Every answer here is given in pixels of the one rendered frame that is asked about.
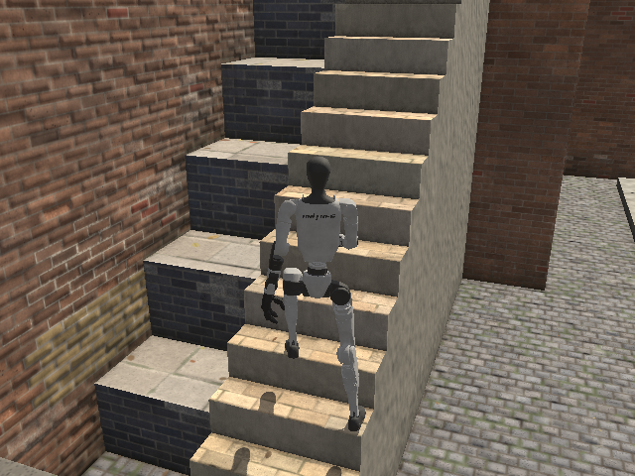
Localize stairs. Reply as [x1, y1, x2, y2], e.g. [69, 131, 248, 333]
[190, 0, 490, 476]

